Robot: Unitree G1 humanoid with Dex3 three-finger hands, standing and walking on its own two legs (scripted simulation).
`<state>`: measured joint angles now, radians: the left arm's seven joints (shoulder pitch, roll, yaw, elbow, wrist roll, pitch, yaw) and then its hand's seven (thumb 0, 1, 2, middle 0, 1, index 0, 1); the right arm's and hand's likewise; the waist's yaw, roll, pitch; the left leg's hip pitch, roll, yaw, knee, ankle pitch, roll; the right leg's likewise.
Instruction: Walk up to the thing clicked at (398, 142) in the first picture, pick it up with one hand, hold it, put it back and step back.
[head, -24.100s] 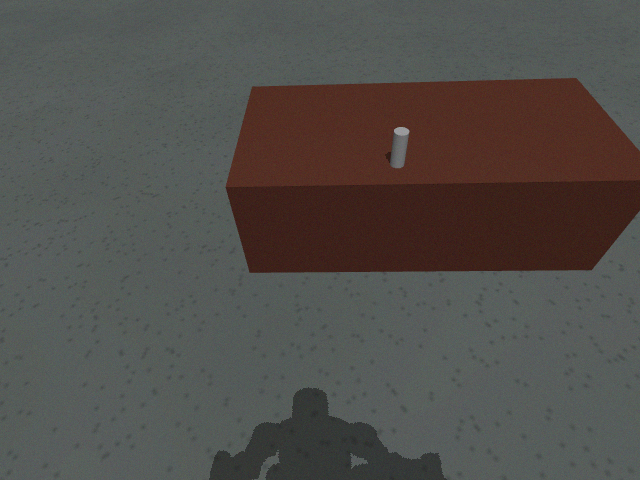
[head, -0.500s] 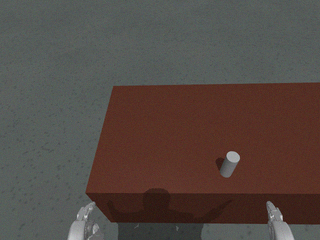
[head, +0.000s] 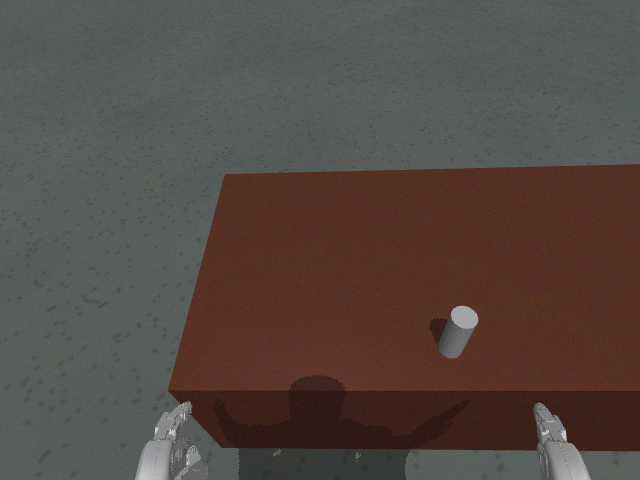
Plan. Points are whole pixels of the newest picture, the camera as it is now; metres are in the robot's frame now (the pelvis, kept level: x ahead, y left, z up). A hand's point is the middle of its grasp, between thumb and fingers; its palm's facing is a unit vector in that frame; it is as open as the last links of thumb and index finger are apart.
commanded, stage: home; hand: right
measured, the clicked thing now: (456, 333) +0.43 -0.21 -0.22
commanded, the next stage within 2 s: stand in 0.72 s
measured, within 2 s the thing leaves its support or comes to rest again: neither
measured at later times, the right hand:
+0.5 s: hand out of the picture +0.16 -0.18 -0.07, palm faces +0.12 +0.95 -0.29, open 17.5 cm
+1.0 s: hand out of the picture +0.12 -0.24 -0.12, palm faces -0.03 +0.93 -0.36, open 16.0 cm
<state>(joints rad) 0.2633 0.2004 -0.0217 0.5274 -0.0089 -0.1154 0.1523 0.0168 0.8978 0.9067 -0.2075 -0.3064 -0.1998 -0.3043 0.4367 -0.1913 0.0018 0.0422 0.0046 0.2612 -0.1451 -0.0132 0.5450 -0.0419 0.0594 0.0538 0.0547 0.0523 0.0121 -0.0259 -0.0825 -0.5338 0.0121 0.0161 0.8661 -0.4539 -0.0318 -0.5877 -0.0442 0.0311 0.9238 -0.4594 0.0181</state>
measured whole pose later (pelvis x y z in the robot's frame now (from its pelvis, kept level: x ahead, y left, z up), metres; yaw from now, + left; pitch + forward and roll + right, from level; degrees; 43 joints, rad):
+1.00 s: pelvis +0.00 +0.00 +0.01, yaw +0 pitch +2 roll +0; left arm 0.19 0.32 0.02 0.82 0.05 -0.02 0.01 0.01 0.90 0.90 -0.21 -0.30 -0.20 -0.30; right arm 0.26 -0.33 -0.02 0.67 -0.05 0.02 -0.02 -0.01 0.35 -0.23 0.14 0.18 0.14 0.18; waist 0.00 0.02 0.00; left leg -0.41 0.05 0.00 0.81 -0.44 -0.03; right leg -0.43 -0.01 0.01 0.81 -0.42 0.01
